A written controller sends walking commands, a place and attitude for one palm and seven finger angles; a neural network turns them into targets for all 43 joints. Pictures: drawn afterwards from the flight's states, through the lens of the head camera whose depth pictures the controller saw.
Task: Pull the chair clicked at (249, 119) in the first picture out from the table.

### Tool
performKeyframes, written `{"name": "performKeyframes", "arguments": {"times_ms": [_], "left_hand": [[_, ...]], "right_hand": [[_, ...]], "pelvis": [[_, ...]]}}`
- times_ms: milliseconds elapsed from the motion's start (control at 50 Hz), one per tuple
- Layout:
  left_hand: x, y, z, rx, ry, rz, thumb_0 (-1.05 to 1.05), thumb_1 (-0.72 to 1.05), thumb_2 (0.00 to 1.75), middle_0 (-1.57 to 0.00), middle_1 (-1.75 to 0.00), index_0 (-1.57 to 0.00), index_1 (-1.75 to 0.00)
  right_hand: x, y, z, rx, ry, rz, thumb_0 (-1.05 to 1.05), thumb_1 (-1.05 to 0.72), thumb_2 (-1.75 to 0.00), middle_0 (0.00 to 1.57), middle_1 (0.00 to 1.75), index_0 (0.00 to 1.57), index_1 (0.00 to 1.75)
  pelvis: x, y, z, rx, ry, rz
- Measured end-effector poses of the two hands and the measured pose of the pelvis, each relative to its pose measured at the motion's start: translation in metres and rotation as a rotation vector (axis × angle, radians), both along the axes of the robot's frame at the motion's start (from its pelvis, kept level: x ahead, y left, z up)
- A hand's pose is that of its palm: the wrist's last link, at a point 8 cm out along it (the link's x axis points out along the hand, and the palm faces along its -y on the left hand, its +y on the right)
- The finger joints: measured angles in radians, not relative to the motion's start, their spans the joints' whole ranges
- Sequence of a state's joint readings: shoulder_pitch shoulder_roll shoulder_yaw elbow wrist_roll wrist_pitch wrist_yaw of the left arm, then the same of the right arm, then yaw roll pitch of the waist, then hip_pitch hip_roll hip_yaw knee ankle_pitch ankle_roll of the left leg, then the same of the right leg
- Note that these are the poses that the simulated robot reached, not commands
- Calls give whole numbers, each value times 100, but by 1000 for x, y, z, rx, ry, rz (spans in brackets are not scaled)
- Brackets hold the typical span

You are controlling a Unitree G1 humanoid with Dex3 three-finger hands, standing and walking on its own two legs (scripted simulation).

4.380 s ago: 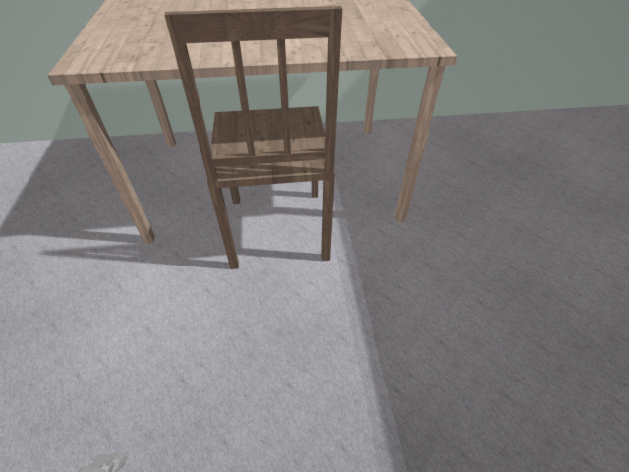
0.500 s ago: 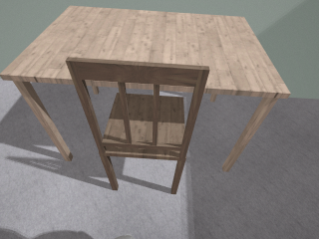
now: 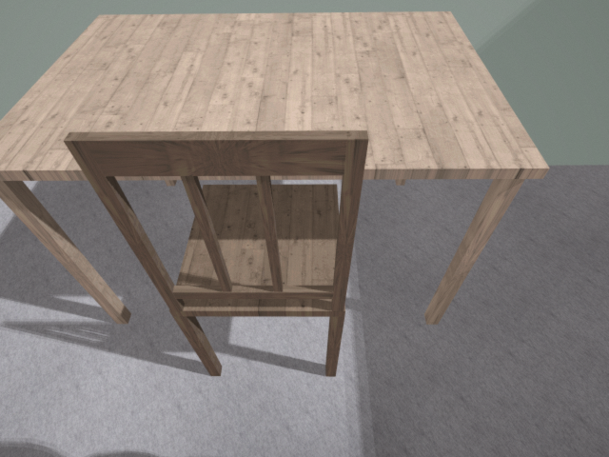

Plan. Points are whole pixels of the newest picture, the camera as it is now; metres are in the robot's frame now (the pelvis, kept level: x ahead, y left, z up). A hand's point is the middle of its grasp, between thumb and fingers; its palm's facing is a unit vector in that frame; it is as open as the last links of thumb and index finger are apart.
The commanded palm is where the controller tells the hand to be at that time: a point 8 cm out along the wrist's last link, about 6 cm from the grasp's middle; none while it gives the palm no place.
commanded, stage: come to a stop and stand still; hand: left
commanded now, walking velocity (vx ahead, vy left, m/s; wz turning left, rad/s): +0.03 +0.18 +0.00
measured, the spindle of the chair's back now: (211, 241) +0.47 +0.20 -0.05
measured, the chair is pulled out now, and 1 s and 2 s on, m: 0.00 0.00 0.00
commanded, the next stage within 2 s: look again from close up in 0.76 s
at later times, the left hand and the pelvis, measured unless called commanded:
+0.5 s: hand out of the picture -0.03 +0.22 -0.17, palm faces +0.08 -0.98 -0.20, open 7.4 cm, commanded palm none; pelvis -0.04 +0.03 +0.01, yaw +1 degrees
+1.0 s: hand out of the picture -0.07 +0.19 -0.17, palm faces +0.04 -0.98 -0.18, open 7.4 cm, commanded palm none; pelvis -0.05 +0.03 +0.00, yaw +2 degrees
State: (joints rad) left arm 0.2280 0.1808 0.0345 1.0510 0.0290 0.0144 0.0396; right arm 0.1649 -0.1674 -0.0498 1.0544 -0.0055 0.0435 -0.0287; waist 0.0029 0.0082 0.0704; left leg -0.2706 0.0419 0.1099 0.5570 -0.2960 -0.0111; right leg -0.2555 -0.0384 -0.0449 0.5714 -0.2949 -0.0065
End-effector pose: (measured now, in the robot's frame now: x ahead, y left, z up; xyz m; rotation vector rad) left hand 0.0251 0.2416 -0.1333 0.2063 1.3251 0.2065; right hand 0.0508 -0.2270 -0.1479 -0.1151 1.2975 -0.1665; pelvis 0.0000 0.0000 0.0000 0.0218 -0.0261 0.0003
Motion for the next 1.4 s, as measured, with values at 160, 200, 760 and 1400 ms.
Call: {"name": "performKeyframes", "arguments": {"times_ms": [160,200,760,1400], "left_hand": [[0,-15,13,-11,-42,3,0,91,90,-20,-29,-20,-30],[-2,-13,13,-12,-55,13,0,91,90,-21,-30,-20,-30],[-105,2,-4,-114,140,49,0,91,90,-20,-29,-20,-30],[-67,3,4,-48,24,11,1,92,90,-20,-29,-20,-30]], "right_hand": [[-26,-11,3,11,61,3,1,-92,-89,20,30,19,30],[-31,-11,5,4,67,12,1,-92,-89,20,30,19,30],[-91,43,14,-10,88,27,1,-93,-89,20,30,20,30],[-92,37,1,41,82,52,1,-92,-89,20,30,20,30]], "pelvis": [[-8,-6,9,9,3,13],[-12,-4,9,8,4,19],[-47,35,12,-12,-2,9],[-41,22,7,-5,4,21]]}}
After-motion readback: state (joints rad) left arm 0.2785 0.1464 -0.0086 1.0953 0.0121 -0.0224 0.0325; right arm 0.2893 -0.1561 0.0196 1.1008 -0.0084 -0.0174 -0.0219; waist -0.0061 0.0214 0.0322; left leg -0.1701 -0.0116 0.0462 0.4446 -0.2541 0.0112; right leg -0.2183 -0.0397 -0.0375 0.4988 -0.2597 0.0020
